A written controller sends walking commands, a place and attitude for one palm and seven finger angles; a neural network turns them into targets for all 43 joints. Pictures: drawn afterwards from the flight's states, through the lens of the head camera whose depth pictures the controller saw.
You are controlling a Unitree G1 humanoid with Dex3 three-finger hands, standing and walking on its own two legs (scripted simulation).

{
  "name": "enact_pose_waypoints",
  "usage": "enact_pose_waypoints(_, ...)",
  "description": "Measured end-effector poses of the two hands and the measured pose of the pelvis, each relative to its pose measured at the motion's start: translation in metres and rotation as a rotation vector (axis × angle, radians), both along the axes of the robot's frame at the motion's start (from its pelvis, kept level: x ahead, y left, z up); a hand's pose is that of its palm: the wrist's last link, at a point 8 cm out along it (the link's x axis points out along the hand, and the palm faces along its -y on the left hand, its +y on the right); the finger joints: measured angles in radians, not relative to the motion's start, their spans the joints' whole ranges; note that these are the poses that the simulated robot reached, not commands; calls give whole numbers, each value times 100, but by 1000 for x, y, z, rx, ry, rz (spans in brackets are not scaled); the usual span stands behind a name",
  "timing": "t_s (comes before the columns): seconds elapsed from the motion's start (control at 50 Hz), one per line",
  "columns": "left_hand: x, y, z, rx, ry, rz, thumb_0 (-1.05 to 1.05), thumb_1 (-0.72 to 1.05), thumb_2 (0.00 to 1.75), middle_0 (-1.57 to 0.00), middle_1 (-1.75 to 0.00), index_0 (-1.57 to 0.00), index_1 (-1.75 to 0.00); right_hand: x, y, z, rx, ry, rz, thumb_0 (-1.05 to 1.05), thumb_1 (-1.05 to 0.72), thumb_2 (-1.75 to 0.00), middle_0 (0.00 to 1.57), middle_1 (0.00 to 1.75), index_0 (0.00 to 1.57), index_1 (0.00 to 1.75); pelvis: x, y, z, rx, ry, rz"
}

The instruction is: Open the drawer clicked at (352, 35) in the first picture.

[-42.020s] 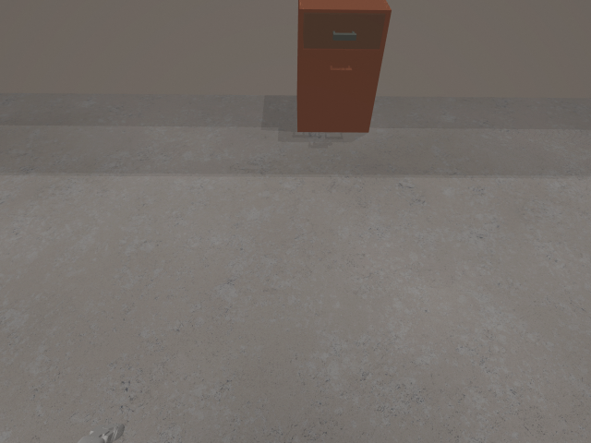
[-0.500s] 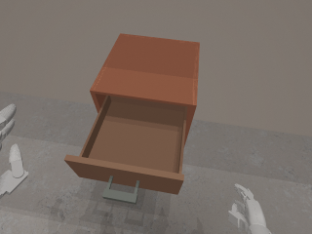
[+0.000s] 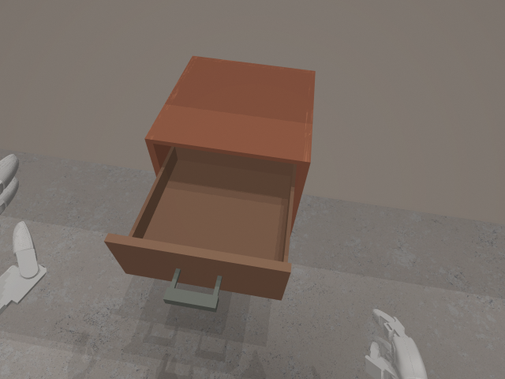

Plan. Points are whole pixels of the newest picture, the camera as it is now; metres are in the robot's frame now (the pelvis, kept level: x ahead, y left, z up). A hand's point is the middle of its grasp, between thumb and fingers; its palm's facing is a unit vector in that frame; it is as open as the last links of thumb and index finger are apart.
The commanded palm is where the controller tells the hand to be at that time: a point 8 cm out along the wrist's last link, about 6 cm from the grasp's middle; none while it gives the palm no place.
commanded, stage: step back with the hand held close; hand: left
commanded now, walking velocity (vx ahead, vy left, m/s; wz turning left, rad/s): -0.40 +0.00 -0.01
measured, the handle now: (194, 288) +0.32 +0.14 -0.18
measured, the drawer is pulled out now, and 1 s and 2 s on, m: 0.30 0.30 0.30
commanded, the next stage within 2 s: stop stepping back and stand still in 0.92 s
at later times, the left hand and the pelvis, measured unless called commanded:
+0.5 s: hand (76, 281) +0.19 +0.20 +0.17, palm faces +0.27 -0.84 -0.47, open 7.4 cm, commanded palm +0.12 +0.25 +0.19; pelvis -0.02 -0.02 +0.01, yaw -3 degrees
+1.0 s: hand out of the picture +0.06 +0.13 +0.18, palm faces +0.24 -0.81 -0.53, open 7.4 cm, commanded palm -0.01 +0.19 +0.19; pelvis -0.14 -0.08 +0.00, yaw -2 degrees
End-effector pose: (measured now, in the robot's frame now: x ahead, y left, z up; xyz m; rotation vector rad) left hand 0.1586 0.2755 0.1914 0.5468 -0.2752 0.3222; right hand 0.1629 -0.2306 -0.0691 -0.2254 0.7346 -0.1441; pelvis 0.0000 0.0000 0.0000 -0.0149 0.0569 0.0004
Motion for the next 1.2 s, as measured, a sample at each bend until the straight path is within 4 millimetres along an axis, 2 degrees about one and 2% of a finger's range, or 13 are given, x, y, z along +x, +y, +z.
enact_pose_waypoints(0.1, 3, -4, -4, -16, 18, -30, 2, 89, 90, -22, -30, -21, -30, -11, -10, -4, -11, 41, -29, 1, -90, -90, 21, 30, 20, 30, -2, 1, 1, -8, 15, 4)
enact_pose_waypoints(0.18, 4, 1, -8, -19, 40, -41, 2, 88, 90, -22, -30, -21, -30, -16, -13, -2, -42, 73, -48, 1, -91, -90, 20, 30, 20, 30, -2, 5, 1, -15, 22, 11)
enact_pose_waypoints(0.34, 2, 10, -7, 8, 54, -8, 2, 88, 90, -22, -30, -21, -30, -2, -1, 4, -62, 26, -14, 1, -91, -90, 20, 30, 20, 30, 0, 2, 4, -14, 64, 22)
enact_pose_waypoints(0.44, -2, -12, -3, -22, 59, -27, 2, 89, 90, -21, -30, -21, -30, 8, 6, 2, 11, -1, 27, 1, -90, -90, 20, 30, 20, 30, -7, -12, 6, 1, 94, -24)
enact_pose_waypoints(0.54, -5, -50, 1, 2, 87, -119, 2, 89, 90, -21, -30, -21, -30, 1, -6, -4, 66, -5, 54, 1, -90, -90, 21, 30, 20, 30, -34, -32, 8, -19, 69, -38)
enact_pose_waypoints(0.62, -22, -66, 9, 46, 97, -161, 2, 88, 90, -22, -30, -21, -30, -20, -30, 3, 75, 20, 0, 1, -90, -90, 21, 30, 20, 30, -45, -46, 13, 15, 54, -33)
enact_pose_waypoints(0.7, -43, -57, 4, 46, 150, -82, 1, 88, 90, -22, -30, -22, -30, -39, -56, 16, 12, 34, -52, 1, -90, -90, 21, 30, 20, 30, -50, -52, 19, 60, 53, -38)
enact_pose_waypoints(0.76, -55, -52, -6, 2, 158, -39, 2, 88, 90, -22, -30, -21, -30, -50, -72, 18, -47, 24, -70, 1, -91, -90, 21, 30, 20, 30, -60, -50, 15, 36, 34, -19)
enact_pose_waypoints(0.82, -66, -56, -14, -28, 128, -54, 2, 89, 90, -22, -30, -21, -30, -61, -80, 14, -65, 12, -84, 1, -91, -90, 20, 30, 20, 30, -77, -50, 6, 35, 15, -17)
enact_pose_waypoints(0.9, -87, -72, -16, -34, 109, -84, 2, 89, 90, -22, -30, -21, -30, -85, -78, 10, -42, -20, -53, 1, -91, -90, 20, 30, 20, 30, -106, -61, 2, 56, -1, -29)
enact_pose_waypoints(1.06, -157, -113, 16, 109, 22, -127, 2, 89, 90, -22, -30, -21, -30, -156, -80, -17, 87, -23, -8, 1, -91, -90, 20, 30, 20, 30, -165, -95, -6, 2, -46, -10)
enact_pose_waypoints(1.12, -184, -116, 13, 62, 38, -61, 2, 88, 90, -22, -30, -21, -30, -189, -91, -23, 104, 42, -37, 1, -90, -90, 21, 30, 20, 30, -178, -102, 0, 40, -41, -18)
enact_pose_waypoints(1.2, -206, -108, 1, -22, 102, 63, 1, 88, 90, -22, -30, -21, -30, -229, -110, -17, 69, 97, -87, 1, -91, -90, 21, 30, 20, 30, -188, -108, 15, 86, -22, -24)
